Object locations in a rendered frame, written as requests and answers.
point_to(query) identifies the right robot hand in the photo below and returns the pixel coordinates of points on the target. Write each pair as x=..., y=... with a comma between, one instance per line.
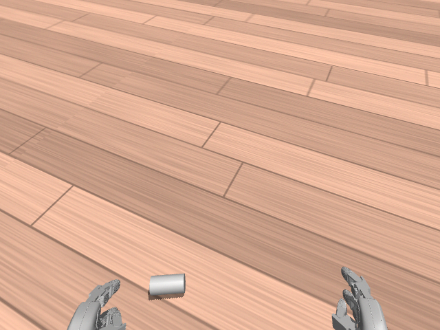
x=367, y=311

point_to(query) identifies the left robot hand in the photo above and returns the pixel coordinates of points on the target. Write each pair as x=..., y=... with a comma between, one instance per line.
x=87, y=316

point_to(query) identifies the can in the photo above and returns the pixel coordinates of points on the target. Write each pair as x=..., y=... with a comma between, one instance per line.
x=167, y=284

